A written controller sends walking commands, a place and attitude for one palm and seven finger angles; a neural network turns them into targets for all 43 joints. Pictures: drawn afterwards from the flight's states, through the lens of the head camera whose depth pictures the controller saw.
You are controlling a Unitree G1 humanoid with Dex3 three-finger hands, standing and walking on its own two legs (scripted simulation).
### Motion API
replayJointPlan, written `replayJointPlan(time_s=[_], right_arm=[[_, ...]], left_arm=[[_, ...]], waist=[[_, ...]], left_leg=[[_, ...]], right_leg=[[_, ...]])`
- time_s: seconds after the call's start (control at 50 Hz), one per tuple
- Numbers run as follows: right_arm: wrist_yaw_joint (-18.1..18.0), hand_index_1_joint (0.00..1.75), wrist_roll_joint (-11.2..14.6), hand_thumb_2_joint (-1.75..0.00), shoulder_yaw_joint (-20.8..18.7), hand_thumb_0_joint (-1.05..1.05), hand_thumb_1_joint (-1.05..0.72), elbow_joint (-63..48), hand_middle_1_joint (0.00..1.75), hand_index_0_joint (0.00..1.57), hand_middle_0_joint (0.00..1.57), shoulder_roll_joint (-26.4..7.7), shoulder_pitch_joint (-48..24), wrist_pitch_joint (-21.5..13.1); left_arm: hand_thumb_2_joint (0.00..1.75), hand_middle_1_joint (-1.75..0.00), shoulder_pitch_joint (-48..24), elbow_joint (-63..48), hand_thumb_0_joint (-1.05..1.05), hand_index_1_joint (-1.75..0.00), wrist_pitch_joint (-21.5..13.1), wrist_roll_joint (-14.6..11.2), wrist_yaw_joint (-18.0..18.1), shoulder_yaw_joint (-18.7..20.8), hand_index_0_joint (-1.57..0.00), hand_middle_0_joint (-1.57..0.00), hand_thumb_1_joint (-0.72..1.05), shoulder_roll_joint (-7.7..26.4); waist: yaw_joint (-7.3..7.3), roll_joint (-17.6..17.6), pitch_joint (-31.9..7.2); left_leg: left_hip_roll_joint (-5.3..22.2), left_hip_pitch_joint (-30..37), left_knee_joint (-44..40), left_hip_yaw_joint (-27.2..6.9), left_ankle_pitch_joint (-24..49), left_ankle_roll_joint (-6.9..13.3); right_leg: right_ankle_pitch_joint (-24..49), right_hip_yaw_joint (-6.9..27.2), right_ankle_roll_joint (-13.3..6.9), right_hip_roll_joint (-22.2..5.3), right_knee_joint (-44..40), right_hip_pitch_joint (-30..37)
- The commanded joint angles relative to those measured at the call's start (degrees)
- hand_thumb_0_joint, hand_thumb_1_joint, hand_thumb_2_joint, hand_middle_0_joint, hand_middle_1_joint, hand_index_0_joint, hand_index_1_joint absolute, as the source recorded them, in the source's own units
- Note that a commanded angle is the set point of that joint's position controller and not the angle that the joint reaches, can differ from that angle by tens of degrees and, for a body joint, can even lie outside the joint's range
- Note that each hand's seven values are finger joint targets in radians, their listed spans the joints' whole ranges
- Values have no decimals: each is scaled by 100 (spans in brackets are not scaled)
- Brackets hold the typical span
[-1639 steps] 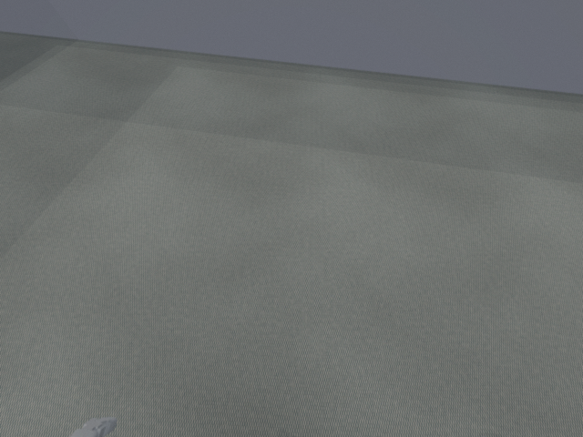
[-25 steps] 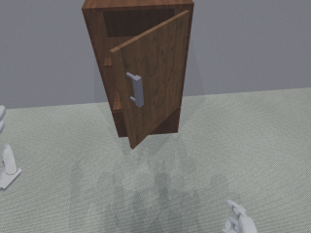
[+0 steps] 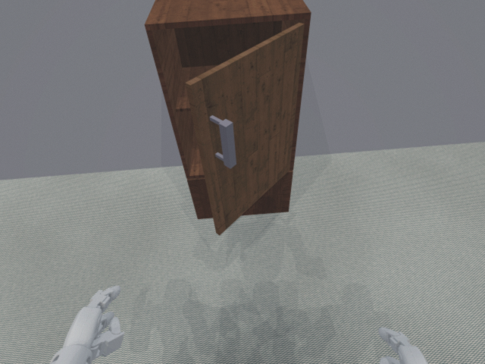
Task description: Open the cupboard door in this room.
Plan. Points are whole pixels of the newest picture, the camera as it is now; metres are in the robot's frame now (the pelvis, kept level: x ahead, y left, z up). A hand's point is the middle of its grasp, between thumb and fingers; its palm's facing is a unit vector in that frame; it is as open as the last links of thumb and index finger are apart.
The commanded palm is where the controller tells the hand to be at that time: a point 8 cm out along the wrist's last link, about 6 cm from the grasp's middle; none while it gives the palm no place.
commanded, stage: let the arm hang, fingers relaxed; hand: left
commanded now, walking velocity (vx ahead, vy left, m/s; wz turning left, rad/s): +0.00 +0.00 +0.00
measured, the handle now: (222, 141) +0.63 +0.09 -0.01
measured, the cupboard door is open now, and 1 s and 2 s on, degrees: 44 44 44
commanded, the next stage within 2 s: look to check the result in 0.92 s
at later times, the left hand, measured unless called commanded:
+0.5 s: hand out of the picture -0.07 +0.19 -0.16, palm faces +0.04 -0.98 -0.21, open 7.3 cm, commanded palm none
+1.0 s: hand out of the picture -0.01 +0.18 -0.16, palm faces +0.03 -0.98 -0.19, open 7.4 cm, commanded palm none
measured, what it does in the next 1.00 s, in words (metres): stands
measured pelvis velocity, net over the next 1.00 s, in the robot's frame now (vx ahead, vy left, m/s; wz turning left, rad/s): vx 0.00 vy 0.02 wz -0.01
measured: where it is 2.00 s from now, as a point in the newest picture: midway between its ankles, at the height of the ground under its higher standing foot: outside the picture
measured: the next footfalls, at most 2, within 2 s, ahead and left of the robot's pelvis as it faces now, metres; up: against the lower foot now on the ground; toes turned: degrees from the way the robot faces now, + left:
none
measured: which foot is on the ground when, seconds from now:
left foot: down 0.00-1.00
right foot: down 0.00-1.00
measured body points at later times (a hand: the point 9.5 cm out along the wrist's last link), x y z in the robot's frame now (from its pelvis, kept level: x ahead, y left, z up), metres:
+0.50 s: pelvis -0.01 +0.01 +0.01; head +0.00 +0.00 +0.46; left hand -0.07 +0.24 -0.14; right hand -0.06 -0.19 -0.16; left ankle +0.03 +0.12 -0.73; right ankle -0.01 -0.08 -0.73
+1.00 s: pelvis +0.00 +0.02 +0.01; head +0.01 +0.01 +0.46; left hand -0.01 +0.24 -0.15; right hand -0.02 -0.19 -0.15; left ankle +0.03 +0.12 -0.73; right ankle -0.01 -0.08 -0.73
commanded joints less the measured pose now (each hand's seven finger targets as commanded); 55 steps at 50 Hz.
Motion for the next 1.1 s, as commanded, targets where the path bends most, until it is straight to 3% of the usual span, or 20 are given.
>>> replayJointPlan(time_s=[0.0, 0.04, 0.08, 0.1, 0.12, 0.16, 0.2, 0.26, 0.42, 0.6, 1.08], right_arm=[[-50, 30, -79, -90, -56, 0, -90, 41, 30, 20, 20, -329, 244, 138], [-74, 30, -80, -90, 36, 0, -90, 322, 30, 20, 20, -218, 225, 171], [-118, 30, -56, -90, 67, 0, -90, 615, 30, 20, 20, -138, 278, 165], [-140, 30, -45, -90, 70, 0, -90, 734, 30, 20, 20, -124, 392, 174], [-166, 30, -63, -90, 48, 0, -90, 867, 30, 20, 20, -6, 507, 182], [-188, 30, -53, -90, 46, 0, -90, 1089, 30, 20, 20, 115, 726, 195], [-208, 30, -37, -90, 20, 0, -90, 1245, 30, 20, 20, 166, 949, 218], [-227, 30, -38, -90, 3, 0, -90, 1462, 30, 20, 20, 304, 1253, 229], [-251, 30, -39, -90, 0, 0, -90, 1695, 30, 20, 20, 545, 1655, 213], [-256, 30, -38, -90, -17, 0, -90, 1716, 30, 20, 20, 647, 1639, 150], [-257, 30, -8, -90, 7, 0, -90, 1767, 30, 20, 20, 490, 1282, 85]], left_arm=[[90, -30, -193, 956, 0, -30, -91, -29, 97, -99, -20, -20, 90, 473], [90, -30, -93, 1564, 0, -30, -56, -73, 110, -170, -20, -20, 90, 359], [90, -30, 115, 2129, 0, -30, -75, -98, 116, -189, -20, -20, 90, 297], [90, -30, 172, 2332, 0, -30, -82, -103, 124, -188, -20, -20, 90, 294], [90, -30, 278, 2513, 0, -30, -88, -101, 133, -136, -20, -20, 90, 114], [90, -30, 388, 2826, 0, -30, -96, -124, 131, -149, -20, -20, 90, 78], [90, -30, 453, 3051, 0, -30, -99, -130, 137, -162, -20, -20, 90, 16], [90, -30, 601, 3315, 0, -30, -97, -133, 151, -201, -20, -20, 90, -144], [90, -30, 949, 3610, 0, -30, -78, -122, 198, -200, -20, -20, 90, -380], [90, -30, 1035, 3604, 0, -30, -88, -96, 233, -176, -20, -20, 90, -536], [90, -30, 716, 3582, 0, -30, -163, -123, 222, -200, -20, -20, 90, -381]], waist=[[-34, -700, -106], [59, 39, 89], [119, 278, 110], [113, 201, 137], [110, 391, 115], [92, 508, 99], [79, 109, 243], [40, -208, 349], [51, -413, 600], [109, -239, 750], [61, -273, 478]], left_leg=[[388, 606, -414, -428, 872, 111], [529, 349, -872, -624, 805, 167], [524, 291, -1034, -606, 513, 155], [516, 315, -1050, -598, 418, 135], [511, 316, -1073, -568, 216, 136], [481, 337, -1096, -533, 44, 133], [488, 354, -1100, -514, -93, 139], [470, 436, -1100, -484, -103, 167], [486, 270, -1249, -536, -318, 229], [529, 69, -1470, -659, -461, 261], [535, 736, -1328, -502, 732, 197]], right_leg=[[857, 949, -129, -918, -1118, -72], [542, 869, 21, -695, -1151, 249], [430, 916, 13, -683, -1322, 484], [328, 882, 3, -680, -1416, 523], [230, 911, -25, -699, -1520, 548], [163, 897, -65, -717, -1604, 582], [-49, 857, -68, -699, -1705, 455], [-212, 840, -72, -707, -1762, 277], [-388, 744, -36, -649, -1604, 75], [-25, 621, 25, -591, -1347, 95], [767, 662, 57, -721, -1475, 408]])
